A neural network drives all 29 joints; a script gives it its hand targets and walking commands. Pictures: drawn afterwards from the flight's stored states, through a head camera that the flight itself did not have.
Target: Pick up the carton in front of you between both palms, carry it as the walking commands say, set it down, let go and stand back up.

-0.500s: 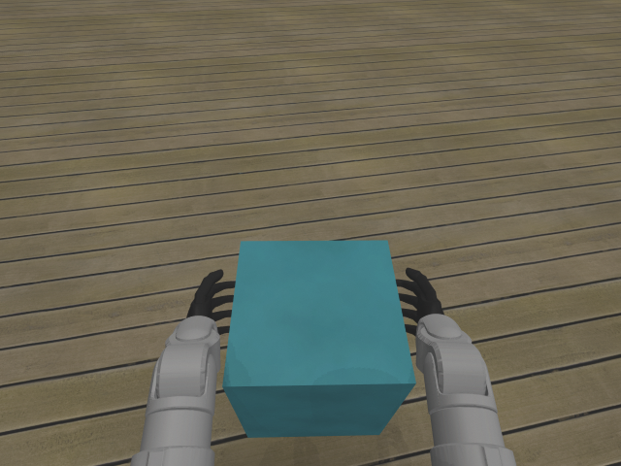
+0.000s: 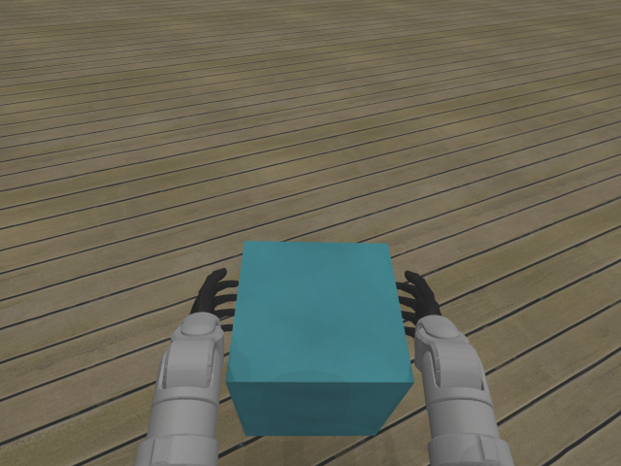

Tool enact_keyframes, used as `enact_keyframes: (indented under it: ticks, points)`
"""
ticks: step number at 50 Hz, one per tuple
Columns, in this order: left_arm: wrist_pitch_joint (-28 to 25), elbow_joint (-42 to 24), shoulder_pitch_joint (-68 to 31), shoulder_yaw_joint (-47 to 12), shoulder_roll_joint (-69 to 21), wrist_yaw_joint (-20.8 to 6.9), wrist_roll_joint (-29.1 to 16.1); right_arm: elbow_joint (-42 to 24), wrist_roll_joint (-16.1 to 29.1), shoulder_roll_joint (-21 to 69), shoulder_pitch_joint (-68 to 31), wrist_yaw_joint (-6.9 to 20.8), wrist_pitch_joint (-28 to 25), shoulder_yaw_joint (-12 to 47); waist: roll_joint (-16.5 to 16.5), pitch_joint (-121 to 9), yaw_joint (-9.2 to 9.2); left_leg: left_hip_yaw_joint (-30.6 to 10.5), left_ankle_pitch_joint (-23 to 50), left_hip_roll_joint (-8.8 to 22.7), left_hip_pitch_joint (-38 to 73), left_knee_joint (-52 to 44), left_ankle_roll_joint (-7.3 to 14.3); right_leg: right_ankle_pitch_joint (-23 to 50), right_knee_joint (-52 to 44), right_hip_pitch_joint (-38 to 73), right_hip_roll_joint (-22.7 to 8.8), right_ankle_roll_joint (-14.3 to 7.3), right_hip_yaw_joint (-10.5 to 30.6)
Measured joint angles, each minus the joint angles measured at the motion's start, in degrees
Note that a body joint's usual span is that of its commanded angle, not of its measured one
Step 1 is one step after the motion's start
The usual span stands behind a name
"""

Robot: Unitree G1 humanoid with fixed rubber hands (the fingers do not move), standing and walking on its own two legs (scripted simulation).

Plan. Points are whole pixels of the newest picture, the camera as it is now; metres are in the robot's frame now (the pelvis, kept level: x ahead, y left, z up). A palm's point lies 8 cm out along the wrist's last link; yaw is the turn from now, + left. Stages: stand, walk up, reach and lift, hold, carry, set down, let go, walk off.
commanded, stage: hold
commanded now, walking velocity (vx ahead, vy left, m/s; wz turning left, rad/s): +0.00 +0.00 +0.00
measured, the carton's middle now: (313, 343) +0.30 -0.01 -0.05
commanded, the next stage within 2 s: set down in 0.10 s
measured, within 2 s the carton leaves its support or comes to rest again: neither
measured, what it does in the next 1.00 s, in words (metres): lowers itself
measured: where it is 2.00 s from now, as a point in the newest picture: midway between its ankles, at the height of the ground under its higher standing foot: outside the picture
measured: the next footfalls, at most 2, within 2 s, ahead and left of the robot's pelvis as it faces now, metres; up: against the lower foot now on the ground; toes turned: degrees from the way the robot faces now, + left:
none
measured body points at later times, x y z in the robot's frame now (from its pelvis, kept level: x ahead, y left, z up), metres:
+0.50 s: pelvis -0.02 +0.04 -0.02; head +0.03 +0.06 +0.43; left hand +0.34 +0.18 -0.03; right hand +0.34 -0.12 -0.02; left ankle +0.06 +0.14 -0.74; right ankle -0.02 -0.12 -0.74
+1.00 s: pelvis -0.04 +0.01 -0.14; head +0.18 +0.04 +0.25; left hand +0.38 +0.20 -0.22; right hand +0.40 -0.10 -0.21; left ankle +0.06 +0.14 -0.74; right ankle -0.02 -0.12 -0.74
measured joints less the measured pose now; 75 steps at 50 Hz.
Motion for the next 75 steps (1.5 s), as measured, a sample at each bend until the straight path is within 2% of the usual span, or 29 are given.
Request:
enact_keyframes:
  ticks: [7, 13, 19, 23, 26, 30, 35, 40, 43, 50, 57, 75]
  points:
    - [0.49, 1.18, -1.07, 1.87, -0.21, -0.5, 0.8, 3.18, -1.67, 0.59, -2.66, 1.03, 0.15, -1.62, -0.75, -0.8, 0.58, 1.3, 0.21, -1.38, 0.05, -0.1, 1.75, 0.78, -1.11, 0.18, -1.4, 1.43, 1.66]
    - [-0.55, 5.7, -5.42, 5.9, -1.31, -0.21, 1.86, 8.91, -5.4, 1.91, -7.75, 2.65, -1.84, -7.19, -0.8, -0.35, 0.25, 1.58, -0.49, -2.53, -1.38, 1.9, 2.61, -0.42, 1.03, -1.34, -1.79, -0.21, 2.83]
    - [-5.12, 14.96, -14.5, 14.44, -3.65, 0.18, 6.03, 18.92, -10.63, 1.09, -16.35, 4.56, -7.09, -15.25, -0.61, 0.74, 1.07, 1.65, -2.53, -3.6, -6.33, 7.15, 3.26, -3.05, 7.33, -6.96, -1.51, -1.23, 4.23]
    - [-9.33, 18.42, -18.66, 18.47, -3.86, -0.61, 8.58, 22.5, -13.49, 0.96, -20.9, 4.95, -10.88, -18.87, -0.55, 1.49, 1.76, 1.81, -3.65, -3.64, -13.04, 11.36, 3.44, -4.02, 11.79, -13.91, -0.97, -0.08, 4.71]
    - [-13.33, 19.06, -19.72, 19.18, -3.42, -1.31, 9.32, 22.94, -14.17, 1.27, -22.34, 4.7, -14.52, -19.7, -0.57, 1.74, 2.05, 1.5, -4.05, -3.55, -20.25, 14.47, 3.24, -4.46, 15.05, -21.12, -0.46, 1.11, 4.55]
    - [-19.87, 18.37, -19.71, 18.11, -2.35, -1.5, 7.93, 21.8, -12.28, 1.57, -22.7, 3.53, -20.42, -18.54, -0.41, 2.04, 2.08, 0.35, -4.14, -3.41, -32.03, 18.82, 2.55, -4.74, 19.58, -32.69, 0.44, 2.38, 3.71]
    - [-26.62, 16.61, -20.09, 15.75, -0.18, -1.03, 3.83, 19.64, -6.05, 1.01, -23.14, 1.1, -26.31, -14.8, -0.38, 0.81, 2.34, -1.22, -4.93, -3.02, -48.61, 25.91, 1.35, -5.88, 26.97, -49.11, 2.0, 3.08, 2.43]
    - [-28.44, 13.98, -21.0, 13.41, 2.11, -0.81, -0.68, 16.66, 1.08, 0.12, -23.52, -1.33, -27.96, -10.77, -1.09, -4.37, 2.95, -2.31, -7.22, -2.52, -63.6, 34.27, 0.07, -8.19, 35.48, -64.11, 3.76, 2.58, 1.49]
    - [-27.86, 13.86, -22.56, 13.73, 2.83, -1.26, -1.77, 15.89, 3.02, -0.01, -24.44, -2.2, -27.34, -10.26, -1.59, -7.65, 3.42, -2.68, -8.81, -2.41, -69.86, 38.77, -0.48, -9.78, 40.1, -70.41, 4.54, 2.28, 1.13]
    - [-25.04, 17.51, -27.29, 17.29, 4.1, -3.08, -0.22, 18.36, 1.62, 0.83, -28.4, -3.41, -24.51, -12.68, -2.06, -12.51, 4.52, -3.19, -11.61, -2.56, -79.25, 46.48, -1.15, -12.69, 47.93, -79.76, 5.56, 2.08, 0.58]
    - [-25.19, 21.12, -31.34, 18.65, 6.18, -3.46, 0.25, 22.07, 0.48, 0.06, -32.72, -4.6, -24.81, -13.06, -1.9, -14.6, 5.22, -3.75, -13.33, -3.07, -88.37, 53.29, -1.38, -14.64, 54.48, -88.54, 6.2, 2.44, 0.03]
    - [-24.49, 24.12, -42.83, 17.54, 10.78, -0.5, -3.68, 28.84, 5.18, -6.59, -46.77, -6.18, -25.21, -10.56, -2.53, -9.99, 6.42, -4.41, -16.11, -4.95, -109.24, 72.62, -1.78, -18.68, 73.56, -108.48, 8.34, 4.9, -0.53]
